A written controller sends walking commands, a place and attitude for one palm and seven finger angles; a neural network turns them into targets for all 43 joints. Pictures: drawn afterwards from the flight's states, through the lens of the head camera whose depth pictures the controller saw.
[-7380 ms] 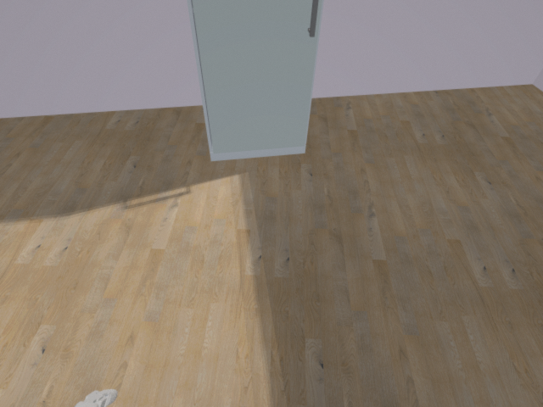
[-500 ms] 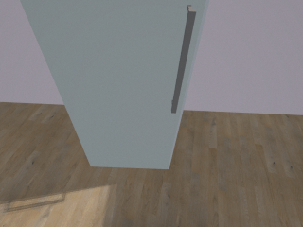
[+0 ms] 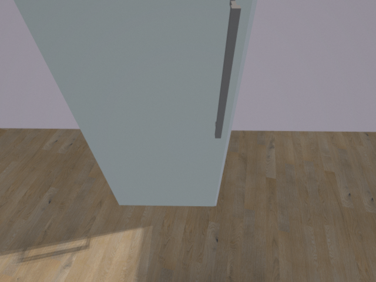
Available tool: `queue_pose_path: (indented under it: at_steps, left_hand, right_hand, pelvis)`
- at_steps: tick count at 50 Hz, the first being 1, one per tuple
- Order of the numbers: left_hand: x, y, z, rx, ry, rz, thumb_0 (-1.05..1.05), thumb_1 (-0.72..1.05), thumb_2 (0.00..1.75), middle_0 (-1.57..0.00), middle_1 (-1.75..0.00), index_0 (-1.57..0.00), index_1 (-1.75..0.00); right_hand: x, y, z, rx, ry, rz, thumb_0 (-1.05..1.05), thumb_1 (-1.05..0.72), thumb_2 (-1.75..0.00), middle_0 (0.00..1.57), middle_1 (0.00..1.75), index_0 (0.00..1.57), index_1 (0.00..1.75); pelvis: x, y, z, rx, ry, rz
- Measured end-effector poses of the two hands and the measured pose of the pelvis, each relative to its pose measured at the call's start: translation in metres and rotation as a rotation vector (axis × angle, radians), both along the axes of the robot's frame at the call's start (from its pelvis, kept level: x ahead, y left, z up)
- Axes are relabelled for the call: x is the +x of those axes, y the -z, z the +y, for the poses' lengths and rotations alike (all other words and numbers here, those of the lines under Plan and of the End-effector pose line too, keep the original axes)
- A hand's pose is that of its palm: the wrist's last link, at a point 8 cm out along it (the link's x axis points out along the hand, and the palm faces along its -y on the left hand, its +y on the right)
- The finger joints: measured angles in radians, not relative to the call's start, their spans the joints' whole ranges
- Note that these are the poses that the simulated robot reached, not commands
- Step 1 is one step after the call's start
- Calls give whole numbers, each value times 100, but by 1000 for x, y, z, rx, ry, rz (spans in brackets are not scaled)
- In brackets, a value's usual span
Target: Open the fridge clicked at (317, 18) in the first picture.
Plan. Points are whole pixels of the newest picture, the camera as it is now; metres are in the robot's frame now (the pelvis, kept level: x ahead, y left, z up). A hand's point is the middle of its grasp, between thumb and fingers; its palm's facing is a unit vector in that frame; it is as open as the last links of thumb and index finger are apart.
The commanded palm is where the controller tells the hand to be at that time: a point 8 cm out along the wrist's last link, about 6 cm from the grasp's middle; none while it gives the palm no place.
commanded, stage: look again from close up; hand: right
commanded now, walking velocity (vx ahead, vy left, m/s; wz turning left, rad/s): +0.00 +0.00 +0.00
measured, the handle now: (223, 82) +0.57 -0.06 +0.13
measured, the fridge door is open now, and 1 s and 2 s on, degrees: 0 0 0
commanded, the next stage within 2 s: none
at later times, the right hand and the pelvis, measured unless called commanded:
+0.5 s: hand out of the picture +0.00 -0.18 -0.17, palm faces +0.01 +0.98 -0.21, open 7.4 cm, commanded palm none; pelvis +0.00 +0.01 +0.00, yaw +0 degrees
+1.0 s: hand out of the picture -0.01 -0.16 -0.17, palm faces +0.03 +0.98 -0.21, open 7.4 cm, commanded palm none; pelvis +0.00 +0.03 +0.00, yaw -1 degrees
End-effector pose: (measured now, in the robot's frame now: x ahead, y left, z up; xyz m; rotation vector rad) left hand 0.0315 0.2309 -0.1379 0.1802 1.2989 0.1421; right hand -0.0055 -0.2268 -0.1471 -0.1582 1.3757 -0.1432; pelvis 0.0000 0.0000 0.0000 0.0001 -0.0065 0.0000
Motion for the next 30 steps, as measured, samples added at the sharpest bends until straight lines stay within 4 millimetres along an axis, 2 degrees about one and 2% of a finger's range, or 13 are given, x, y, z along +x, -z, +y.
queue_pose_path:
  at_steps: [9, 30]
  left_hand:
    - [0, 0, 3, 0, 5, -1, 1, 90, 90, -20, -29, -20, -30]
    - [-14, 0, 14, -1, 6, 37, 1, 90, 90, -20, -29, -20, -30]
  right_hand:
    - [1, -2, -1, -8, -1, -8, 1, -91, -90, 20, 30, 20, 30]
    - [-5, -6, 5, -14, 6, -2, 1, -91, -90, 20, 30, 20, 30]
  pelvis:
    - [-2, -1, 2, -1, 2, -3]
    - [-5, -3, 10, -6, 10, -4]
